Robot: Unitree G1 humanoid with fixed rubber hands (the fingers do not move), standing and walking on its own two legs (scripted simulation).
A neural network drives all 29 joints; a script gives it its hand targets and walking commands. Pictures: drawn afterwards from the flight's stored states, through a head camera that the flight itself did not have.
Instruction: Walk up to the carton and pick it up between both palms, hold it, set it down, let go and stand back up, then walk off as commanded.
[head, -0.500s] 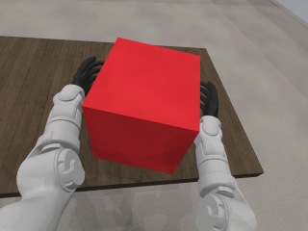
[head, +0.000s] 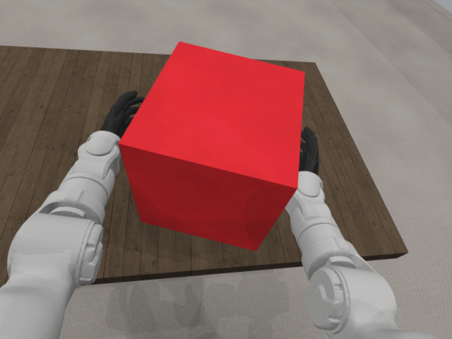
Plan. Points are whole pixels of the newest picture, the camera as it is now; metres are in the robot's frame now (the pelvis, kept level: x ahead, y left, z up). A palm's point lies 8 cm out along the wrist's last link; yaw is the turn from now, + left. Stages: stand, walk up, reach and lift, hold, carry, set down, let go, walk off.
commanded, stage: set down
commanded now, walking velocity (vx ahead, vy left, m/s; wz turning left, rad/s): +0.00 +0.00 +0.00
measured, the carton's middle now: (219, 150) +0.46 -0.01 +0.05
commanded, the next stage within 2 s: none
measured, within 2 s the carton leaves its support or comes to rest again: neither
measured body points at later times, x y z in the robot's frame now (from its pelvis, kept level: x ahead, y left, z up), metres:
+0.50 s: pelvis -0.05 +0.02 +0.00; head -0.03 +0.07 +0.44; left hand +0.42 +0.21 +0.11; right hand +0.35 -0.17 +0.09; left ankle -0.01 +0.06 -0.74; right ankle -0.04 -0.15 -0.74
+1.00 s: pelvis -0.05 +0.02 +0.00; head -0.05 +0.06 +0.44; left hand +0.39 +0.23 +0.10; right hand +0.32 -0.18 +0.07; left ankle -0.01 +0.06 -0.74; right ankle -0.04 -0.15 -0.74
